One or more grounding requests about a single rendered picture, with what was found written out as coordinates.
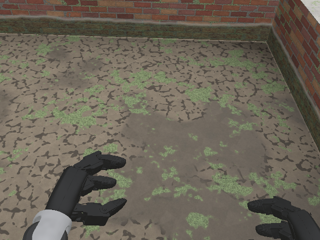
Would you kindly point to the left robot forearm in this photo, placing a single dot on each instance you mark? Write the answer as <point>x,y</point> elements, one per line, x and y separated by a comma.
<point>49,224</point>

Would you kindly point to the robot left hand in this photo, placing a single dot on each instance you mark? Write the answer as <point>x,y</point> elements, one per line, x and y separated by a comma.
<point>77,181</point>

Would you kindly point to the robot right hand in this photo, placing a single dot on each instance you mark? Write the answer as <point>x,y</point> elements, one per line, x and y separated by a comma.
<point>300,225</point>

